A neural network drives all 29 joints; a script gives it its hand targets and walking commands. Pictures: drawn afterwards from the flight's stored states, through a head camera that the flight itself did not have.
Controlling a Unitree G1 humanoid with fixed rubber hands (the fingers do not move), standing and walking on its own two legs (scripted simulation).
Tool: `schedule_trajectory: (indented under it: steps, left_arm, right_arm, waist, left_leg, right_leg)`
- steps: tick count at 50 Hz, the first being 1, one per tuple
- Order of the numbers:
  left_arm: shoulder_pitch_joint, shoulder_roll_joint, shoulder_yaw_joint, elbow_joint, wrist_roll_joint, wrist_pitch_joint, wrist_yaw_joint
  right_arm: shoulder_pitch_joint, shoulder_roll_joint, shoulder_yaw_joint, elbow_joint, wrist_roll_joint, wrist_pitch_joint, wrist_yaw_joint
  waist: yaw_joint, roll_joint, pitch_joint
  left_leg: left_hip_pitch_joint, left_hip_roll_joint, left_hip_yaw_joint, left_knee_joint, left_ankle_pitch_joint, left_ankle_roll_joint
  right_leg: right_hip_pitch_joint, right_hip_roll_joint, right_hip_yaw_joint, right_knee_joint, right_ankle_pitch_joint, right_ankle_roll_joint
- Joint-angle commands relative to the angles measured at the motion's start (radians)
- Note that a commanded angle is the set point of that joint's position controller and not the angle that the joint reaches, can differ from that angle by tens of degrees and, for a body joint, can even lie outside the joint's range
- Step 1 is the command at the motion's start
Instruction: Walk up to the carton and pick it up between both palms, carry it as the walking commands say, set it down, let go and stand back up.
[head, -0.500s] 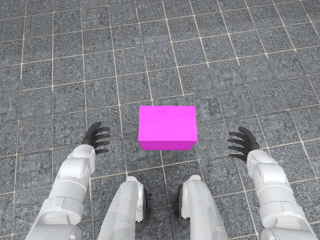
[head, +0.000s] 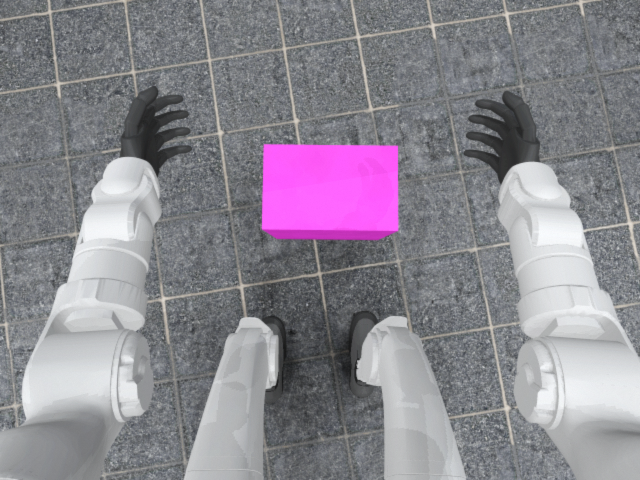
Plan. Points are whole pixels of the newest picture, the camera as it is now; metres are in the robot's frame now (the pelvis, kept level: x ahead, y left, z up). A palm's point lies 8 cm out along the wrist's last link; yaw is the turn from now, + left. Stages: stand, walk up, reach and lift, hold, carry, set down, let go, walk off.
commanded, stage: reach and lift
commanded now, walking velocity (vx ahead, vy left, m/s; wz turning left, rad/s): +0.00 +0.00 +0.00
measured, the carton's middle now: (328, 199) +0.48 -0.01 -0.51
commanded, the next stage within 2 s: none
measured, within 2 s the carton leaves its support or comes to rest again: neither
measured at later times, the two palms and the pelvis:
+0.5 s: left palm (175, 164) +0.48 +0.22 -0.20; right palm (487, 167) +0.47 -0.23 -0.20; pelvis -0.01 +0.02 -0.08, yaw +0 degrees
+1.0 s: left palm (214, 190) +0.47 +0.20 -0.36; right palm (446, 194) +0.46 -0.22 -0.36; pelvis -0.06 +0.01 -0.19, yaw +1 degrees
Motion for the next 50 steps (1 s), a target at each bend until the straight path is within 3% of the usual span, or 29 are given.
schedule_trajectory:
  steps: [1,4,5,6,8,10,14,19,20,21,22,24,26,27,28,29,31,32,33,35,36,37,38,41,43,44,45,47,50]
  left_arm:
    - [-0.294,0.195,0.022,-0.168,-0.017,-0.040,-0.001]
    - [-0.281,0.179,0.051,-0.204,0.001,-0.068,-0.001]
    - [-0.294,0.165,0.022,-0.190,-0.007,-0.054,0.000]
    - [-0.257,0.161,0.050,-0.174,0.018,-0.068,-0.001]
    - [-0.265,0.143,0.039,-0.246,-0.008,-0.075,0.008]
    - [-0.329,0.179,0.059,-0.249,0.021,-0.055,0.017]
    - [-0.358,0.141,0.030,-0.265,-0.007,-0.074,0.031]
    - [-0.352,0.106,0.025,-0.139,-0.008,-0.057,0.064]
    - [-0.382,0.128,0.023,-0.097,-0.015,-0.059,0.069]
    - [-0.385,0.138,0.033,-0.160,-0.017,-0.065,0.071]
    - [-0.418,0.096,-0.024,-0.108,-0.044,-0.059,0.066]
    - [-0.450,0.189,0.025,-0.177,-0.001,-0.062,0.082]
    - [-0.447,0.175,-0.020,-0.184,-0.054,-0.051,0.088]
    - [-0.464,0.240,0.014,-0.256,-0.050,-0.039,0.093]
    - [-0.466,0.195,-0.033,-0.109,-0.071,-0.011,0.097]
    - [-0.538,0.179,-0.062,-0.178,-0.078,-0.013,0.102]
    - [-0.549,0.252,-0.031,-0.265,-0.096,0.000,0.121]
    - [-0.569,0.263,-0.031,-0.303,-0.104,0.016,0.120]
    - [-0.636,0.269,-0.043,-0.438,-0.110,0.031,0.130]
    - [-0.684,0.239,-0.076,-0.425,-0.132,0.084,0.133]
    - [-0.706,0.247,-0.047,-0.431,-0.138,0.094,0.130]
    - [-0.694,0.237,-0.064,-0.484,-0.156,0.080,0.144]
    - [-0.611,0.263,-0.039,-0.397,-0.140,0.066,0.147]
    - [-0.616,0.370,-0.003,-0.432,-0.129,0.061,0.153]
    - [-0.619,0.308,-0.026,-0.295,-0.122,0.064,0.152]
    - [-0.678,0.323,-0.039,-0.393,-0.144,0.061,0.155]
    - [-0.665,0.315,-0.042,-0.328,-0.137,0.064,0.149]
    - [-0.682,0.291,-0.059,-0.180,-0.155,0.043,0.138]
    - [-0.700,0.295,-0.048,-0.172,-0.144,-0.002,0.132]
  right_arm:
    - [-0.291,-0.196,-0.048,-0.126,-0.034,-0.044,-0.002]
    - [-0.312,-0.182,-0.028,-0.237,0.015,-0.079,0.013]
    - [-0.307,-0.187,-0.066,-0.164,-0.004,-0.064,0.023]
    - [-0.244,-0.180,-0.058,-0.126,-0.012,-0.078,0.025]
    - [-0.252,-0.211,-0.099,-0.210,-0.022,-0.101,0.032]
    - [-0.269,-0.229,-0.091,-0.137,-0.006,-0.085,0.041]
    - [-0.336,-0.233,-0.093,-0.189,0.012,-0.120,0.050]
    - [-0.359,-0.270,-0.097,-0.055,-0.012,-0.112,0.058]
    - [-0.383,-0.260,-0.084,0.019,-0.023,-0.112,0.062]
    - [-0.417,-0.287,-0.105,-0.095,-0.008,-0.120,0.056]
    - [-0.407,-0.229,-0.060,0.014,0.024,-0.107,0.056]
    - [-0.427,-0.295,-0.078,-0.040,0.019,-0.107,0.050]
    - [-0.453,-0.329,-0.083,-0.088,0.040,-0.099,0.037]
    - [-0.502,-0.367,-0.076,-0.210,0.051,-0.083,0.031]
    - [-0.470,-0.339,-0.043,-0.012,0.044,-0.056,0.031]
    - [-0.518,-0.352,-0.068,-0.090,0.060,-0.061,0.025]
    - [-0.511,-0.349,-0.046,-0.109,0.075,-0.038,0.016]
    - [-0.533,-0.404,-0.074,-0.179,0.062,-0.030,0.000]
    - [-0.605,-0.394,-0.045,-0.334,0.115,-0.013,0.000]
    - [-0.642,-0.396,-0.034,-0.299,0.130,0.040,-0.011]
    - [-0.667,-0.379,-0.027,-0.312,0.144,0.056,-0.017]
    - [-0.656,-0.409,-0.057,-0.406,0.120,0.033,-0.031]
    - [-0.566,-0.424,-0.062,-0.261,0.069,0.028,-0.039]
    - [-0.664,-0.409,-0.011,-0.476,0.140,0.032,-0.071]
    - [-0.622,-0.413,-0.018,-0.258,0.116,0.037,-0.069]
    - [-0.713,-0.439,-0.032,-0.416,0.116,0.029,-0.083]
    - [-0.646,-0.372,0.011,-0.264,0.150,0.043,-0.082]
    - [-0.656,-0.352,0.038,-0.121,0.157,0.021,-0.076]
    - [-0.706,-0.356,0.019,-0.116,0.136,-0.022,-0.092]
  waist:
    - [-0.018,-0.086,-1.277]
    - [0.038,-0.016,-1.354]
    - [0.000,0.002,-1.313]
    - [0.021,0.015,-1.266]
    - [-0.037,-0.017,-1.405]
    - [0.017,0.062,-1.330]
    - [-0.009,0.018,-1.400]
    - [-0.024,0.031,-1.294]
    - [-0.027,-0.048,-1.128]
    - [-0.012,-0.013,-1.225]
    - [-0.017,-0.006,-1.168]
    - [0.010,0.015,-1.240]
    - [-0.012,0.002,-1.326]
    - [0.033,0.002,-1.464]
    - [0.002,0.004,-1.286]
    - [-0.030,0.023,-1.287]
    - [0.016,0.001,-1.449]
    - [-0.035,-0.003,-1.499]
    - [-0.005,0.026,-1.753]
    - [-0.019,0.060,-1.777]
    - [-0.010,0.017,-1.797]
    - [-0.054,-0.008,-1.855]
    - [-0.071,-0.032,-1.723]
    - [0.032,-0.038,-1.791]
    - [0.015,-0.028,-1.487]
    - [-0.017,-0.042,-1.639]
    - [0.010,0.002,-1.523]
    - [0.014,-0.038,-1.327]
    - [0.005,-0.034,-1.352]
  left_leg:
    - [0.270,-0.087,0.028,-0.101,0.291,-0.002]
    - [0.324,-0.093,0.023,-0.072,0.454,0.006]
    - [0.360,-0.092,0.006,-0.072,0.429,0.007]
    - [0.351,-0.088,0.007,-0.075,0.484,0.001]
    - [0.434,-0.086,-0.016,-0.046,0.559,0.002]
    - [0.489,-0.076,-0.024,-0.045,0.545,-0.002]
    - [0.519,-0.079,-0.048,0.022,0.583,-0.002]
    - [0.375,-0.081,-0.022,0.153,0.475,-0.030]
    - [0.266,-0.072,-0.030,0.141,0.352,-0.022]
    - [0.278,-0.083,-0.016,0.184,0.385,-0.021]
    - [0.224,-0.081,-0.006,0.183,0.317,-0.016]
    - [0.239,-0.076,0.005,0.233,0.303,-0.026]
    - [0.221,-0.078,0.013,0.271,0.267,-0.019]
    - [0.294,-0.085,0.031,0.290,0.284,-0.020]
    - [0.187,-0.074,0.019,0.293,0.141,-0.017]
    - [0.199,-0.075,0.018,0.296,0.119,-0.014]
    - [0.291,-0.081,0.016,0.351,0.171,-0.014]
    - [0.307,-0.083,0.013,0.354,0.130,-0.012]
    - [0.447,-0.077,0.005,0.377,0.225,-0.008]
    - [0.539,-0.074,0.000,0.422,0.191,-0.012]
    - [0.467,-0.079,0.020,0.464,0.208,-0.016]
    - [0.444,-0.088,0.017,0.487,0.344,-0.017]
    - [0.315,-0.095,0.002,0.532,0.354,-0.008]
    - [0.325,-0.087,0.047,0.523,0.281,0.001]
    - [0.140,-0.078,0.055,0.518,0.136,-0.003]
    - [0.237,-0.085,0.041,0.536,0.177,0.003]
    - [0.166,-0.077,0.056,0.539,0.109,0.005]
    - [0.023,-0.066,0.052,0.581,0.042,0.007]
    - [-0.027,-0.065,0.065,0.629,0.080,0.004]
  right_leg:
    - [0.910,0.056,0.101,-0.050,0.527,0.051]
    - [0.897,0.061,0.121,-0.029,0.673,0.045]
    - [0.821,0.071,0.098,-0.012,0.611,0.052]
    - [0.787,0.067,0.099,-0.018,0.658,0.049]
    - [0.817,0.074,0.090,-0.007,0.723,0.044]
    - [0.652,0.068,0.081,-0.006,0.579,0.044]
    - [0.545,0.081,0.060,0.059,0.571,0.047]
    - [0.355,0.085,0.037,0.167,0.437,0.056]
    - [0.243,0.082,0.018,0.186,0.319,0.073]
    - [0.323,0.079,0.039,0.213,0.386,0.063]
    - [0.263,0.078,0.031,0.212,0.307,0.061]
    - [0.212,0.080,0.020,0.252,0.273,0.058]
    - [0.265,0.082,0.014,0.289,0.257,0.053]
    - [0.340,0.083,0.013,0.303,0.265,0.052]
    - [0.226,0.073,0.014,0.299,0.125,0.044]
    - [0.203,0.077,0.006,0.310,0.099,0.050]
    - [0.258,0.081,0.002,0.367,0.150,0.039]
    - [0.319,0.083,0.000,0.357,0.125,0.033]
    - [0.440,0.083,0.021,0.381,0.210,0.031]
    - [0.434,0.081,0.011,0.409,0.159,0.025]
    - [0.512,0.082,0.035,0.424,0.214,0.020]
    - [0.600,0.091,0.034,0.486,0.419,0.029]
    - [0.517,0.092,0.031,0.564,0.456,0.037]
    - [0.580,0.077,0.036,0.565,0.391,0.059]
    - [0.434,0.071,0.028,0.570,0.243,0.052]
    - [0.483,0.075,0.019,0.579,0.272,0.049]
    - [0.438,0.070,0.036,0.576,0.213,0.046]
    - [0.319,0.052,0.049,0.604,0.139,0.046]
    - [0.324,0.060,0.045,0.646,0.191,0.045]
